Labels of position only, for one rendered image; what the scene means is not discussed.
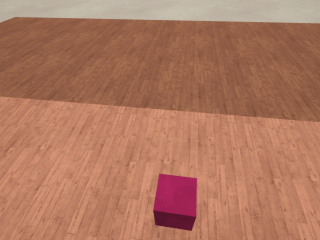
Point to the carton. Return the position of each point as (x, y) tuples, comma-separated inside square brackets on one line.
[(175, 204)]

